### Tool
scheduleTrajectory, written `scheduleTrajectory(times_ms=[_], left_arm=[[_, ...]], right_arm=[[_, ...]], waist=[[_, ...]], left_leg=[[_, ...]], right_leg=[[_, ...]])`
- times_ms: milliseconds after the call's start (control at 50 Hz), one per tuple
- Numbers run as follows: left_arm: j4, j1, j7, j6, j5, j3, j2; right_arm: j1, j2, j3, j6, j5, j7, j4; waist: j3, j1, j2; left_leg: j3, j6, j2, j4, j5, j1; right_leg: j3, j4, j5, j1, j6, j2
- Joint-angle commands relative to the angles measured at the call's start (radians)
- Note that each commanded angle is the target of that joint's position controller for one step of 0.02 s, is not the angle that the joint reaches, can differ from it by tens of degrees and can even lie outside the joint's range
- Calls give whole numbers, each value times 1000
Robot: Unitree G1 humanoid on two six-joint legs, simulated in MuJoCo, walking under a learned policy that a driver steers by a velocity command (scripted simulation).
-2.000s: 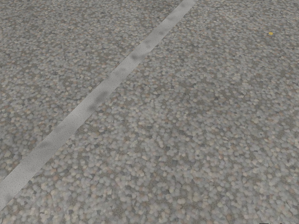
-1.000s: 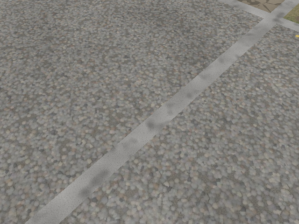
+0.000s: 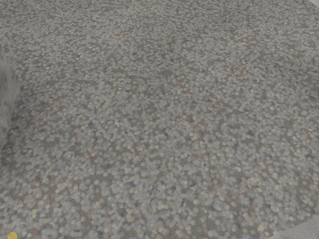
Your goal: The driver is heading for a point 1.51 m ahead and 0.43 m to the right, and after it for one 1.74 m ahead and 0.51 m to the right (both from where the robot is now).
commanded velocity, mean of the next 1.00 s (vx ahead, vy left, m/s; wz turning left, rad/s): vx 0.50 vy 0.00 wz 0.03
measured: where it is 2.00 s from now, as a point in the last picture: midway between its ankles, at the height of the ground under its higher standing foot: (194, 118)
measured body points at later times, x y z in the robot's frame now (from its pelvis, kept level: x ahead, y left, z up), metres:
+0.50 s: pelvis +0.27 +0.06 +0.00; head +0.29 +0.07 +0.45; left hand +0.44 +0.32 -0.10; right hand +0.30 -0.22 -0.12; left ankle +0.23 +0.15 -0.75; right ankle +0.41 -0.11 -0.68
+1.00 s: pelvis +0.54 +0.00 +0.00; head +0.56 -0.01 +0.45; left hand +0.58 +0.28 -0.12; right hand +0.69 -0.27 -0.11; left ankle +0.66 +0.18 -0.68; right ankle +0.52 -0.09 -0.75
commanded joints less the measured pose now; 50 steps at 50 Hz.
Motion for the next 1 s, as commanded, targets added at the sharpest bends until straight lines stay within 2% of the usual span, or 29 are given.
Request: scheduleTrajectory(times_ms=[20,80,120,160,180,200,220,240,260,280,300,320,360,400,440,520,620,660,680,700,720,740,760,780,800,820,860,900,1000], left_arm=[[-64,-37,7,-9,-13,36,180],[-38,18,7,5,-18,35,187],[-28,25,10,16,-21,38,200],[-28,0,15,27,-23,40,215],[-30,2,17,29,-19,31,194],[-61,-8,20,25,6,8,144],[-82,103,14,2,6,-26,32],[-68,53,8,-16,-14,-3,134],[-97,-35,4,-25,-32,9,177],[-104,-81,7,-25,-25,7,166],[-107,-102,9,-21,-8,11,159],[-106,-87,8,-10,-4,13,148],[-100,-65,8,12,-4,7,109],[-118,-109,12,23,5,3,97],[-137,-174,10,23,9,-1,88],[-170,-309,-4,12,2,-12,69],[-222,-418,-28,1,-7,-12,89],[-222,-391,-34,-4,-6,-5,108],[-210,-335,-33,-6,-3,4,126],[-170,-208,-27,-6,1,25,159],[-129,-32,-17,-4,8,48,221],[-113,69,-11,5,19,73,324],[-106,93,-14,10,2,53,251],[-114,22,-12,11,-3,35,205],[-128,-45,-10,12,-1,27,177],[-133,-102,-13,12,7,18,147],[-138,-154,-17,2,20,10,115],[-124,-146,-16,-11,14,16,132],[-85,-82,7,-5,6,26,165]], right_arm=[[-89,-29,3,-18,6,10,-79],[-163,-42,1,-22,15,23,-108],[-176,-60,-3,-26,16,32,-121],[-78,-96,-22,-29,10,32,-98],[60,-142,-46,-28,4,25,-55],[247,-218,-69,-25,-10,14,-23],[295,-299,-83,-17,-11,16,-2],[306,-201,-59,-15,2,19,-3],[236,-166,-43,-17,3,18,-11],[171,-143,-35,-17,-2,19,-19],[121,-118,-27,-17,-7,23,-23],[93,-101,-21,-21,-15,24,-25],[83,-104,-25,-33,-8,26,-14],[95,-128,-32,-41,-5,21,5],[118,-140,-36,-40,-4,13,24],[175,-162,-39,-32,4,3,61],[250,-180,-44,-10,14,-2,116],[246,-189,-48,1,15,-7,127],[229,-197,-49,6,16,-9,127],[219,-186,-44,12,14,-11,126],[221,-149,-26,12,0,-15,109],[333,-44,7,-9,-6,-8,83],[311,-79,3,-32,2,-1,100],[226,-155,-19,-44,30,7,79],[158,-152,-17,-47,33,6,62],[122,-141,-19,-43,19,1,57],[157,-112,-21,-18,8,-4,70],[164,-83,-16,-1,3,-8,72],[3,-59,-7,-8,-4,-2,29]], waist=[[5,-6,-112],[24,14,-117],[28,-1,-129],[-25,-75,-132],[-114,-137,-111],[-263,-211,-9],[-374,-152,265],[-356,-190,177],[-211,-181,124],[-143,-153,54],[-86,-124,32],[-69,-90,48],[-58,-60,51],[-31,-56,30],[-10,-71,12],[23,-119,13],[50,-147,22],[31,-122,39],[-3,-85,49],[-81,-21,39],[-217,45,-9],[-361,18,-246],[-421,42,-285],[-257,36,-210],[-158,12,-144],[-81,-18,-103],[-46,-77,-141],[-36,-94,-131],[7,-56,-98]], left_leg=[[36,-11,-24,-157,147,73],[42,2,-42,-233,139,77],[44,27,-53,-274,76,94],[77,62,-89,-333,50,259],[83,92,-98,-340,60,464],[-112,163,82,-302,105,759],[-562,322,294,-403,-62,1053],[-646,317,283,-472,-194,1034],[-502,274,246,-488,-158,915],[-392,251,201,-507,-68,785],[-319,241,167,-539,14,671],[-271,234,143,-570,64,593],[-213,244,129,-621,115,516],[-162,252,127,-654,156,488],[-113,241,112,-670,171,493],[-29,200,79,-676,146,500],[-49,181,143,-607,164,650],[-53,162,158,-552,264,702],[-37,147,145,-484,408,708],[2,123,100,-337,543,683],[45,88,49,-93,429,534],[88,8,-114,310,-15,114],[-51,7,-149,457,-451,-38],[-65,19,-86,521,-406,-135],[-32,28,-33,484,-312,-132],[-14,24,1,415,-243,-96],[-22,16,38,335,-164,25],[-12,-2,44,284,-118,40],[6,-24,35,-11,139,-11]], right_leg=[[126,-114,214,-39,-155,-234],[138,-83,208,33,-144,-271],[150,-45,246,87,-128,-301],[118,77,448,100,-98,-287],[74,244,541,52,-72,-239],[23,547,330,-138,-29,-183],[12,883,-306,-526,28,-16],[125,1007,-397,-650,21,-57],[112,1023,-313,-709,9,-103],[89,982,-224,-678,11,-145],[84,921,-171,-640,19,-168],[91,886,-135,-578,24,-190],[84,832,-101,-526,39,-196],[80,753,-28,-554,56,-200],[78,635,86,-575,63,-198],[43,401,274,-517,57,-157],[42,280,208,-534,19,-130],[28,251,133,-480,-7,-112],[1,232,111,-388,-25,-84],[-28,212,125,-207,-51,-54],[69,263,184,81,-103,-150],[518,216,51,477,-264,-403],[764,71,-78,524,-301,-450],[629,51,-148,404,-248,-418],[499,32,-116,256,-213,-377],[408,-5,-50,112,-198,-337],[306,-69,46,-44,-184,-286],[243,-109,132,-89,-201,-278],[122,-139,224,-54,-175,-244]])
Next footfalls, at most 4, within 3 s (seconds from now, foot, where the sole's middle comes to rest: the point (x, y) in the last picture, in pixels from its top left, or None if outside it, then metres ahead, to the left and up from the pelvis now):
0.20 left None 0.27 0.15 -0.78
0.72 right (201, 220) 0.56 -0.09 -0.78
1.24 left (150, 158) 0.85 0.16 -0.78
1.76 right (215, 128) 1.06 -0.17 -0.78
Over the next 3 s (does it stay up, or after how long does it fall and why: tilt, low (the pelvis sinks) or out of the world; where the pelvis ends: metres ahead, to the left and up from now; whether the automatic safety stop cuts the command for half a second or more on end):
stays up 1.43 -0.46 0.00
